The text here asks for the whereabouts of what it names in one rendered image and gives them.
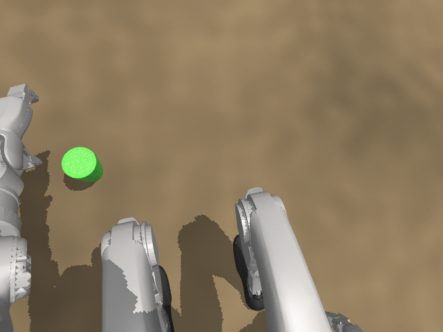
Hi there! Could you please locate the left robot foot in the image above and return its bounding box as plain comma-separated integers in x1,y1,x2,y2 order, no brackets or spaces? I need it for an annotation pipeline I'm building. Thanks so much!
159,266,174,332

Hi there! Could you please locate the right robot foot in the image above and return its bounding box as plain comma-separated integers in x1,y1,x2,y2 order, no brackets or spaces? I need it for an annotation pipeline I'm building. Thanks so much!
233,235,264,311

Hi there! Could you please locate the right robot hand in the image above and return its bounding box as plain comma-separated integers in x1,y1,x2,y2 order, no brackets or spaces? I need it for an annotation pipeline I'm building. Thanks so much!
325,311,364,332

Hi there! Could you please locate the left robot hand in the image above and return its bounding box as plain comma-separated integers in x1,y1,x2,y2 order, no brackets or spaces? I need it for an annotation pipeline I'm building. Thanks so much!
0,84,43,170

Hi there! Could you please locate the left robot arm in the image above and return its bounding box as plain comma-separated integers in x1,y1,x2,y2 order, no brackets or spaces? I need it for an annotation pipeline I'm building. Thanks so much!
0,130,31,332

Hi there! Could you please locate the cup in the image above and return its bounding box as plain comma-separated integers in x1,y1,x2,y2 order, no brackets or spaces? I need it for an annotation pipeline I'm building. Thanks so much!
62,147,103,182

